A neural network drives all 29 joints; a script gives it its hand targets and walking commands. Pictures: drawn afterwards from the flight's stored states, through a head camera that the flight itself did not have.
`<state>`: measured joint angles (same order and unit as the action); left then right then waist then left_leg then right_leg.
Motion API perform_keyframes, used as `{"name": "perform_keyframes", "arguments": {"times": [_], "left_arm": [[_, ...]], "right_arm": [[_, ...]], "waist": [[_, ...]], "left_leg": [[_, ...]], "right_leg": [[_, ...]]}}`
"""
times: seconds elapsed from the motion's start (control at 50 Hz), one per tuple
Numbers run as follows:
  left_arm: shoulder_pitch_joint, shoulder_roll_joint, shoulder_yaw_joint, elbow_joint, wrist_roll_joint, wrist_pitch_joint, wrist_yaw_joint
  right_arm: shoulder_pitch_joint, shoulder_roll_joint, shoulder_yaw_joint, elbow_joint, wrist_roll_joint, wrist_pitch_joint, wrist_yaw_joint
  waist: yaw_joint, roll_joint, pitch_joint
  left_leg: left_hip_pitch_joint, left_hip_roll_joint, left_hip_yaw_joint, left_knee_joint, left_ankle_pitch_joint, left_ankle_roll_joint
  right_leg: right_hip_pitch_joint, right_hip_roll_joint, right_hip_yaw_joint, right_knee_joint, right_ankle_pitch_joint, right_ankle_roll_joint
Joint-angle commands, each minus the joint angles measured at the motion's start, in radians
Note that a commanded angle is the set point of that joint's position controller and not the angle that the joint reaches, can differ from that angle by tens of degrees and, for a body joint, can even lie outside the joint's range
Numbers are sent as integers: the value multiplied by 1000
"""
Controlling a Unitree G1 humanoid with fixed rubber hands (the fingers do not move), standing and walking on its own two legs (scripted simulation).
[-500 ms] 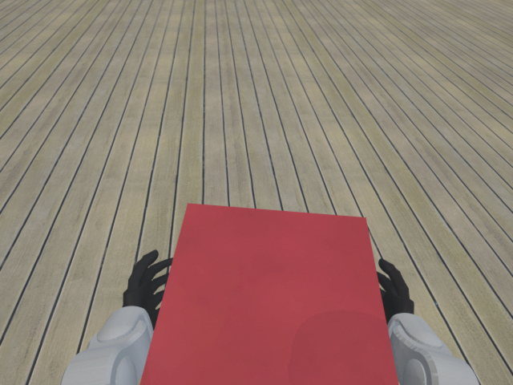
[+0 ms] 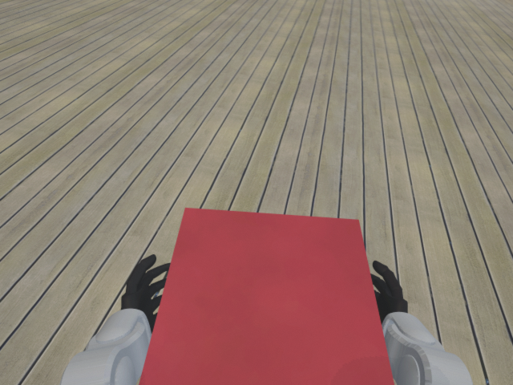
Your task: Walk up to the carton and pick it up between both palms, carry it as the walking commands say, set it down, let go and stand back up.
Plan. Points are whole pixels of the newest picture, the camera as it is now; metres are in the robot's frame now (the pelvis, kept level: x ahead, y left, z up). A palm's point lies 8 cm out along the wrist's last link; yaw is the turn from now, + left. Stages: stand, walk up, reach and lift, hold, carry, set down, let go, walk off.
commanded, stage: carry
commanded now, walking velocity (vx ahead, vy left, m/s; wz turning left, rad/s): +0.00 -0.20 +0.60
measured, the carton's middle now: (262, 329) +0.23 +0.00 +0.01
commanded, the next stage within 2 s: none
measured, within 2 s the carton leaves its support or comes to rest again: neither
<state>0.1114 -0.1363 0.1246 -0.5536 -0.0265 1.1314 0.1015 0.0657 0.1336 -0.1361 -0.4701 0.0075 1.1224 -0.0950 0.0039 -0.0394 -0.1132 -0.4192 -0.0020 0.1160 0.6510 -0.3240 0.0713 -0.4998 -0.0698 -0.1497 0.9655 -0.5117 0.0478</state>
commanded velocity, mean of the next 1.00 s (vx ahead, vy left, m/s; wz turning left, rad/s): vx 0.00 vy -0.20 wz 0.60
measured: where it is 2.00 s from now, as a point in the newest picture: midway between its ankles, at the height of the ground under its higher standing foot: outside the picture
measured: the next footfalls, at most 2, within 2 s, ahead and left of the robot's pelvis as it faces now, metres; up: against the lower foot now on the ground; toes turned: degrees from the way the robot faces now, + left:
right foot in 0.28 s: +0.06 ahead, -0.20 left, +0.00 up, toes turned +3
left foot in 0.60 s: +0.00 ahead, -0.04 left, +0.00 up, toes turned +31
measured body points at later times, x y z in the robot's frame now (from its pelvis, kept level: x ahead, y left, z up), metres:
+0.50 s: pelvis +0.00 -0.12 +0.01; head +0.00 -0.13 +0.46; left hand +0.17 +0.10 +0.09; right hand +0.28 -0.21 +0.08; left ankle -0.05 -0.03 -0.66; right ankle +0.02 -0.20 -0.72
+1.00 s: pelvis +0.03 -0.23 +0.01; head +0.04 -0.23 +0.46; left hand +0.13 +0.04 +0.09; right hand +0.32 -0.24 +0.08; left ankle -0.04 -0.08 -0.70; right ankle +0.10 -0.31 -0.72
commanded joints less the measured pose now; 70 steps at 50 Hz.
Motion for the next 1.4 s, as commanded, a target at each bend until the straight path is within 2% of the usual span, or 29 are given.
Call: {"name": "perform_keyframes", "arguments": {"times": [0.0,0.16,0.24,0.26,0.28,0.3,0.32,0.36,0.4,0.52,0.56,0.58,0.6,0.62,0.64,0.68,0.9,0.92,0.94,0.96,1.02,1.08,1.18,1.22,1.26,1.28,1.3,1.32,1.38], "left_arm": [[-411,-756,-784,-102,-217,-17,-123],[-325,-724,-770,-129,-190,-33,-101],[-282,-673,-738,-114,-178,-13,-95],[-279,-653,-723,-100,-171,-7,-95],[-276,-625,-711,-89,-165,-5,-99],[-286,-628,-712,-77,-162,-12,-101],[-327,-644,-717,-110,-180,-14,-105],[-360,-679,-708,-118,-185,-19,-115],[-358,-688,-710,-110,-187,-20,-120],[-326,-664,-734,-113,-196,-7,-109],[-334,-661,-740,-103,-199,-2,-103],[-348,-657,-744,-97,-196,-1,-103],[-360,-655,-749,-99,-190,2,-104],[-404,-654,-776,-144,-208,4,-105],[-408,-685,-769,-130,-205,-7,-113],[-406,-746,-786,-118,-227,-17,-127],[-284,-680,-749,-121,-192,-19,-106],[-276,-659,-736,-108,-185,-14,-107],[-280,-629,-721,-97,-179,-8,-109],[-281,-616,-716,-73,-169,-15,-112],[-356,-668,-715,-126,-194,-21,-122],[-359,-677,-716,-113,-199,-22,-131],[-328,-655,-733,-110,-200,-10,-119],[-337,-653,-740,-101,-202,-5,-112],[-355,-646,-748,-88,-200,-3,-109],[-376,-645,-769,-119,-204,3,-110],[-410,-661,-770,-129,-209,-4,-114],[-413,-690,-776,-131,-218,-11,-120],[-408,-758,-803,-123,-234,-27,-135]], "right_arm": [[-363,709,745,-193,218,-22,138],[-327,676,762,-261,240,-26,141],[-319,635,759,-254,232,-2,130],[-316,627,759,-242,227,4,126],[-316,621,764,-235,216,10,121],[-369,613,793,-264,225,16,126],[-394,646,800,-248,239,15,128],[-427,686,808,-245,260,8,135],[-411,684,796,-244,254,4,131],[-338,634,750,-211,226,15,113],[-321,630,731,-176,217,19,116],[-313,635,718,-151,208,19,118],[-290,628,706,-132,198,17,118],[-251,623,695,-125,196,9,120],[-291,663,722,-163,213,4,125],[-349,705,748,-214,222,-12,132],[-320,640,764,-271,236,-2,129],[-315,626,762,-260,232,5,126],[-313,621,763,-248,225,13,121],[-349,599,789,-270,225,22,124],[-421,677,808,-252,265,13,135],[-407,673,791,-250,257,10,126],[-339,634,752,-214,230,20,111],[-321,627,734,-184,223,23,113],[-305,632,716,-148,215,22,119],[-281,610,703,-141,204,15,117],[-295,633,723,-168,221,8,122],[-319,656,731,-191,228,3,125],[-361,716,758,-233,232,-18,138]], "waist": [[-19,111,-155],[-28,237,-188],[-7,237,-196],[-6,128,-201],[6,-133,-185],[10,-331,-183],[9,-191,-136],[5,-92,-94],[1,-109,-86],[17,-145,-170],[-4,-80,-176],[-16,19,-167],[-24,233,-163],[-33,422,-139],[-25,237,-156],[-21,114,-160],[-4,244,-189],[-2,186,-203],[1,-29,-192],[14,-353,-171],[11,-102,-93],[5,-126,-95],[20,-153,-161],[2,-118,-168],[-23,69,-143],[-24,389,-129],[-25,311,-112],[-22,203,-132],[-17,124,-133]], "left_leg": [[297,332,-422,-272,463,125],[211,229,-352,-279,368,54],[74,167,-300,-177,248,-2],[-16,112,-236,-70,135,-22],[-230,0,-122,169,-89,-65],[-289,-21,-27,421,-327,-83],[-266,32,-71,560,-290,-77],[-228,51,-64,612,-167,-72],[-207,54,-11,514,-121,-81],[-86,35,53,116,-120,-39],[61,45,52,-160,62,-18],[199,112,-69,-256,148,-1],[387,307,-336,-243,496,49],[415,473,-649,-276,770,177],[398,441,-559,-251,782,183],[334,363,-422,-257,548,129],[116,181,-279,-185,321,8],[37,143,-234,-118,243,-12],[-106,55,-138,90,11,-53],[-268,-39,-7,335,-304,-87],[-215,41,-74,634,-193,-75],[-189,51,-5,493,-120,-89],[-84,35,50,152,-131,-47],[28,30,70,-92,-3,-30],[317,186,-166,-288,183,10],[405,450,-551,-279,571,126],[397,470,-607,-285,707,182],[369,443,-541,-272,638,164],[275,304,-347,-271,448,84]], "right_leg": [[-197,-75,171,112,21,40],[3,50,67,-191,157,31],[274,68,-6,-579,244,16],[387,-13,49,-650,250,4],[483,-229,288,-749,254,-65],[398,-402,425,-732,362,-193],[331,-335,319,-699,386,-217],[252,-240,165,-658,348,-202],[274,-192,78,-599,401,-172],[375,-250,96,-494,617,-215],[332,-233,36,-404,624,-156],[198,-208,-1,-305,525,-83],[-70,-143,-30,-166,173,-4],[-251,-26,21,7,-102,43],[-230,-62,161,102,-81,45],[-190,-79,180,112,4,53],[234,77,-5,-533,228,27],[361,26,12,-606,259,18],[453,-151,204,-726,250,-23],[408,-406,459,-754,341,-167],[253,-257,192,-655,375,-199],[298,-197,86,-576,440,-168],[370,-259,115,-506,595,-205],[351,-245,70,-440,589,-168],[57,-206,4,-286,362,-35],[-182,-70,-46,-115,18,44],[-231,-58,116,16,-82,51],[-215,-64,168,81,-55,57],[-128,-49,145,48,80,52]]}}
